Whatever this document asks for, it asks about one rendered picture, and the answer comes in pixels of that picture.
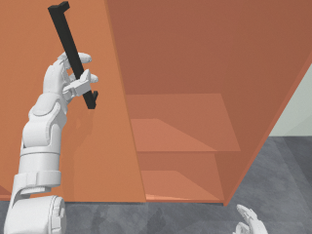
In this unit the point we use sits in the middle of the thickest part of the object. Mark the left robot forearm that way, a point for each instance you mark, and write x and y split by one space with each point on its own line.
40 150

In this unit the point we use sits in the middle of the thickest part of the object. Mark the left robot hand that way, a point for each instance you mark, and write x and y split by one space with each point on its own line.
57 81

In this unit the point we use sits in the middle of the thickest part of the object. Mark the right robot hand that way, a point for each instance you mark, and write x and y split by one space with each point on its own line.
255 226

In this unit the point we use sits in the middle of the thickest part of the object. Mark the handle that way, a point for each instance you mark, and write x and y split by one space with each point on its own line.
66 39

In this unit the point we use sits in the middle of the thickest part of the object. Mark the wardrobe door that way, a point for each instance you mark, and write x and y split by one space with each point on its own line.
98 154
4 191

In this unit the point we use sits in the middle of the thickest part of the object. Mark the robot left upper arm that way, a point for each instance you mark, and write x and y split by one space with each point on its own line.
40 215

